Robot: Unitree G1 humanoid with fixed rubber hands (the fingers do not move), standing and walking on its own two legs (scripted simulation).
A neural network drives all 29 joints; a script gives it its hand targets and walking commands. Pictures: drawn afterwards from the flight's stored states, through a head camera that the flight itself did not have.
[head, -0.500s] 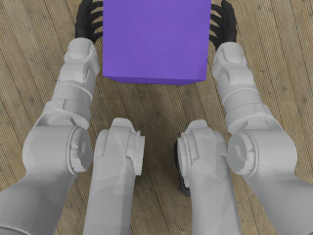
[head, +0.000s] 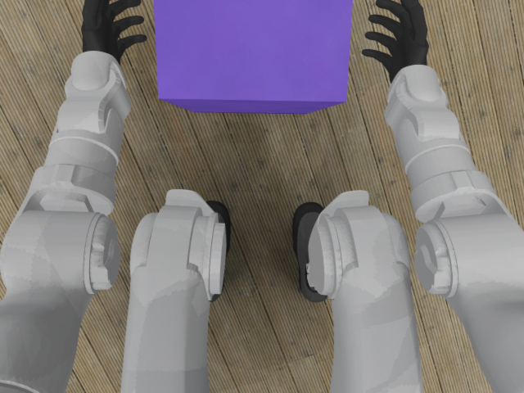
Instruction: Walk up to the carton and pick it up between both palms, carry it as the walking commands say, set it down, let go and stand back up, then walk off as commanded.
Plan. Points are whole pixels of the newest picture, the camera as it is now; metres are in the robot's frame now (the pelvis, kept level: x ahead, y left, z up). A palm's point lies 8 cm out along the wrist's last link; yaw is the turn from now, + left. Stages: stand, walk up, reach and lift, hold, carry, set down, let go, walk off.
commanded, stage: set down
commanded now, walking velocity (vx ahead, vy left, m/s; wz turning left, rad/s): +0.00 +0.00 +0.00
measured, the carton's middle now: (252, 36) +0.53 +0.03 -0.24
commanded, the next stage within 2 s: let go in 1.42 s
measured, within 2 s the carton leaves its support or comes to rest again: neither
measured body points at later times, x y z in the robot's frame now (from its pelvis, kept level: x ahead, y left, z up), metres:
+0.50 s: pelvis +0.00 +0.00 +0.06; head +0.35 +0.01 +0.34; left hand +0.52 +0.22 -0.07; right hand +0.52 -0.16 -0.08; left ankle +0.12 +0.10 -0.33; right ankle +0.12 -0.11 -0.33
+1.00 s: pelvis +0.02 +0.00 +0.19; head +0.32 +0.00 +0.53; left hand +0.51 +0.22 +0.09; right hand +0.51 -0.18 +0.08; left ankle +0.12 +0.10 -0.33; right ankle +0.12 -0.11 -0.33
